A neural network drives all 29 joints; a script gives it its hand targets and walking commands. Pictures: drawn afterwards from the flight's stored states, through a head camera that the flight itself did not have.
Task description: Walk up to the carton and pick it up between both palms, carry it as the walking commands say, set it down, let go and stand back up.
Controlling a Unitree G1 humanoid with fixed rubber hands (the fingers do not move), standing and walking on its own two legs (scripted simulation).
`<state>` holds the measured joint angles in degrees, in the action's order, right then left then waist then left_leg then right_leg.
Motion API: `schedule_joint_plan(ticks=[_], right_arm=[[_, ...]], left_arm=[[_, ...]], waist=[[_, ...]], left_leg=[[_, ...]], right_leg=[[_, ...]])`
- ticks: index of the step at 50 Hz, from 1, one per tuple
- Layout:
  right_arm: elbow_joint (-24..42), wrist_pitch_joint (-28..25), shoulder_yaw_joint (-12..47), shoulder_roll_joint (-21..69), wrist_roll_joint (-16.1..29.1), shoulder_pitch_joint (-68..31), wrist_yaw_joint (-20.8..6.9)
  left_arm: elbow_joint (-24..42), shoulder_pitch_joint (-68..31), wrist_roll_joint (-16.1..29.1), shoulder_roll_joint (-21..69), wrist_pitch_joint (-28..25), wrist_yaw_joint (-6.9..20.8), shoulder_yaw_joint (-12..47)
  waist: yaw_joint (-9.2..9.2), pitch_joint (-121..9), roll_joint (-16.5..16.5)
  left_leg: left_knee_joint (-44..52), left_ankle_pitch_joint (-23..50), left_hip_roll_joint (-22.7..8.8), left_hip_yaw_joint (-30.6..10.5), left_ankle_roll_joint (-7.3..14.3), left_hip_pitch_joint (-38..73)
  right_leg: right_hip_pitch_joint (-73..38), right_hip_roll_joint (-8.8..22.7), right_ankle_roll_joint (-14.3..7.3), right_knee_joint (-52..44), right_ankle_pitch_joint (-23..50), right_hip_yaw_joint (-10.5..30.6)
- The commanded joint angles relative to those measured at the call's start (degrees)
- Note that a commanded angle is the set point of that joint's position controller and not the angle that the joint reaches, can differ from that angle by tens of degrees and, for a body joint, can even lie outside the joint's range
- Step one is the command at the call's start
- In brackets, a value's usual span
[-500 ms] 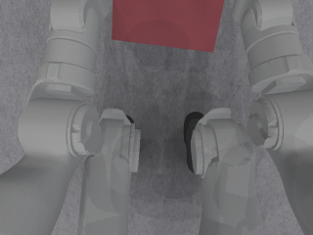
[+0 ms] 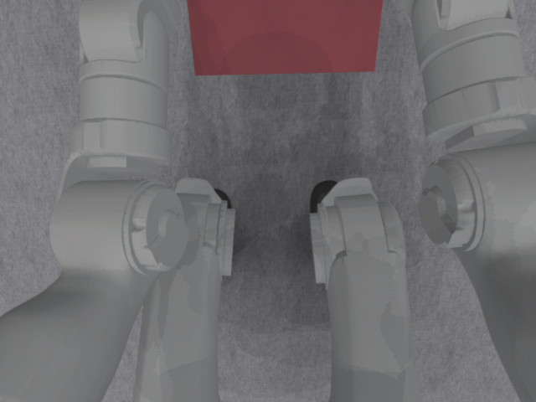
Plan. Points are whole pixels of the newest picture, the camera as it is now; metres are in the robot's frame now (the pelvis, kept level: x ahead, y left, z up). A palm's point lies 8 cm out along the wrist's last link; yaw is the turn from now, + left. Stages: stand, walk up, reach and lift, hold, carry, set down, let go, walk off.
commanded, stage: reach and lift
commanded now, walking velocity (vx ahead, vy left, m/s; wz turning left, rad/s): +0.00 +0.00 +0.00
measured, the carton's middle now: out of the picture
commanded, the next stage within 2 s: none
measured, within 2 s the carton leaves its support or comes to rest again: neither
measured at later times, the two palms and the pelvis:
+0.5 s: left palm out of the picture +0.55 +0.11 -0.07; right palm out of the picture +0.56 -0.14 -0.08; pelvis -0.01 +0.01 +0.04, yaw -1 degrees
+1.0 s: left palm out of the picture +0.53 +0.12 +0.01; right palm out of the picture +0.53 -0.14 -0.01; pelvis -0.02 +0.00 +0.09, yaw -1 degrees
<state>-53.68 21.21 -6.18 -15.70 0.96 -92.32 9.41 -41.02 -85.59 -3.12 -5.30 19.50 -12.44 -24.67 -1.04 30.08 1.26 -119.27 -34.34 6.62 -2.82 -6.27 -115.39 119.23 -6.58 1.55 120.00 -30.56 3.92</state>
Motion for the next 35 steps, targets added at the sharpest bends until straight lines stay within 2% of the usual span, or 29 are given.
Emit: schedule_joint_plan(ticks=[1, 2, 6, 7, 11, 15, 17, 18, 19, 20, 23, 24, 25, 26, 28, 29, 30, 31, 32, 35], right_arm=[[17.80, -4.61, 20.48, 67.16, 9.71, -41.78, -16.82], [17.82, -4.44, 20.33, 67.53, 9.51, -41.50, -16.78], [17.80, -3.78, 19.03, 67.53, 8.01, -41.56, -16.58], [17.07, -3.49, 18.21, 67.99, 7.47, -41.32, -16.78], [19.30, -3.01, 17.45, 67.75, 6.37, -41.51, -17.23], [17.96, -2.04, 16.16, 67.31, 5.34, -39.71, -17.77], [21.00, -1.94, 16.95, 67.74, 5.94, -41.40, -17.94], [20.04, -1.51, 16.95, 67.14, 6.04, -41.08, -18.03], [19.56, -1.13, 16.92, 67.77, 6.18, -40.73, -18.09], [18.88, -0.91, 16.71, 68.19, 5.76, -39.64, -18.19], [21.59, -0.47, 18.10, 68.70, 6.44, -39.95, -18.42], [21.80, -0.27, 18.61, 69.10, 6.52, -39.63, -18.41], [22.54, -0.08, 19.18, 68.86, 7.04, -40.16, -18.47], [21.69, 0.13, 19.11, 69.16, 6.84, -39.38, -18.46], [22.90, 0.35, 20.23, 70.48, 7.35, -39.22, -18.31], [22.52, 0.63, 20.09, 70.50, 7.07, -38.89, -18.27], [21.69, 0.72, 19.79, 70.65, 6.84, -38.16, -18.19], [22.08, 0.71, 20.00, 71.30, 7.06, -39.03, -18.17], [21.30, 0.78, 19.56, 71.03, 6.56, -38.57, -18.14], [23.06, 0.79, 20.07, 72.08, 6.99, -38.24, -17.95]], left_arm=[[5.28, -43.98, 9.41, 59.53, -0.92, 19.40, 30.76], [4.85, -43.23, 8.96, 59.99, -0.62, 19.49, 30.52], [3.27, -42.59, 8.54, 61.94, 0.43, 20.11, 29.53], [2.69, -42.39, 7.99, 61.70, 0.65, 20.20, 28.65], [4.03, -41.82, 7.87, 64.55, 1.58, 20.49, 29.25], [4.87, -42.42, 7.97, 65.33, 2.51, 20.33, 30.61], [6.84, -42.47, 8.46, 66.32, 2.87, 20.05, 31.92], [7.12, -44.05, 8.92, 65.99, 3.14, 19.87, 32.60], [7.73, -44.47, 8.78, 65.54, 3.27, 19.73, 32.70], [7.13, -43.29, 8.65, 66.06, 3.51, 19.67, 32.79], [8.33, -41.68, 8.50, 66.31, 3.99, 19.48, 33.36], [8.50, -41.39, 8.57, 66.50, 4.14, 19.38, 33.75], [8.31, -41.29, 8.49, 66.05, 4.37, 19.38, 33.59], [7.72, -40.32, 8.03, 66.08, 4.48, 19.37, 33.17], [9.03, -40.32, 8.37, 66.40, 4.54, 19.51, 33.68], [9.38, -40.71, 8.41, 66.11, 4.51, 19.57, 33.66], [8.14, -40.09, 8.20, 66.17, 4.66, 19.76, 33.31], [6.85, -38.54, 7.57, 66.25, 4.93, 19.81, 32.37], [5.73, -38.12, 7.18, 66.09, 5.01, 20.05, 31.84], [8.21, -38.72, 7.63, 66.18, 4.87, 20.36, 32.70]], waist=[[4.41, -117.94, -5.22], [4.92, -117.38, -4.87], [3.75, -116.93, -5.86], [3.94, -115.96, -6.18], [2.99, -120.18, -4.58], [1.19, -120.92, -3.04], [1.11, -124.96, -2.39], [0.55, -125.68, -2.08], [1.14, -126.12, -1.48], [0.61, -125.21, -1.91], [1.49, -128.69, -1.25], [1.35, -130.03, -2.25], [2.53, -130.34, -1.57], [2.11, -128.92, -2.17], [2.86, -130.49, -3.09], [2.51, -130.54, -3.27], [2.65, -129.39, -3.85], [3.57, -128.53, -4.51], [3.30, -126.82, -4.59], [3.75, -130.34, -4.33]], left_leg=[[7.63, 21.43, 3.44, 9.53, 4.78, 29.97], [8.16, 21.37, 3.39, 9.76, 4.71, 30.20], [10.06, 19.04, 3.48, 9.48, 4.73, 29.70], [10.59, 18.02, 3.48, 9.39, 4.97, 29.49], [11.97, 18.75, 3.64, 8.92, 4.68, 33.16], [13.63, 18.27, 3.52, 8.24, 4.26, 35.86], [14.17, 19.75, 3.69, 8.04, 4.12, 39.40], [14.22, 19.56, 3.47, 7.99, 3.80, 40.30], [14.68, 18.89, 3.64, 8.09, 3.87, 40.40], [15.45, 18.94, 3.69, 7.92, 3.96, 40.61], [16.11, 20.56, 3.80, 7.95, 3.85, 42.87], [16.26, 21.05, 3.86, 7.83, 3.79, 43.50], [16.74, 20.84, 3.91, 7.98, 3.81, 44.01], [16.94, 20.25, 4.02, 8.11, 3.87, 42.68], [17.61, 20.54, 4.15, 8.22, 4.02, 43.06], [17.96, 20.51, 4.11, 8.07, 4.08, 42.86], [18.42, 19.36, 4.15, 8.11, 4.21, 42.00], [18.81, 18.92, 4.25, 8.36, 4.38, 41.44], [19.30, 17.80, 4.15, 8.39, 4.41, 40.20], [20.36, 19.23, 4.28, 8.28, 4.41, 42.75]], right_leg=[[-56.63, -1.57, -0.40, -9.45, 27.59, -6.22], [-56.32, -1.60, -0.29, -10.06, 27.18, -6.14], [-55.57, -1.79, -0.20, -11.78, 23.98, -6.89], [-54.42, -1.88, -0.17, -12.30, 22.45, -6.90], [-54.09, -1.95, -0.52, -13.37, 21.66, -7.38], [-51.79, -2.02, -0.84, -14.60, 20.04, -8.01], [-52.60, -2.04, -0.66, -15.13, 20.63, -8.25], [-52.32, -1.92, -0.78, -15.17, 20.36, -8.53], [-52.43, -1.88, -0.84, -15.46, 19.83, -8.40], [-52.19, -2.02, -0.78, -16.27, 19.46, -8.36], [-54.24, -2.11, -0.76, -16.85, 20.98, -8.04], [-54.97, -2.23, -0.60, -17.04, 21.32, -8.39], [-55.40, -2.17, -0.60, -17.22, 21.00, -8.18], [-55.38, -2.26, -0.48, -17.90, 20.45, -8.01], [-58.12, -2.30, -0.33, -18.77, 21.10, -7.54], [-58.37, -2.26, -0.25, -19.08, 21.26, -7.41], [-58.43, -2.23, -0.20, -19.69, 20.16, -7.37], [-58.99, -2.27, -0.01, -20.11, 19.44, -7.29], [-58.60, -2.35, 0.01, -20.65, 18.44, -7.28], [-62.06, -2.44, -0.01, -21.74, 20.21, -6.80]])
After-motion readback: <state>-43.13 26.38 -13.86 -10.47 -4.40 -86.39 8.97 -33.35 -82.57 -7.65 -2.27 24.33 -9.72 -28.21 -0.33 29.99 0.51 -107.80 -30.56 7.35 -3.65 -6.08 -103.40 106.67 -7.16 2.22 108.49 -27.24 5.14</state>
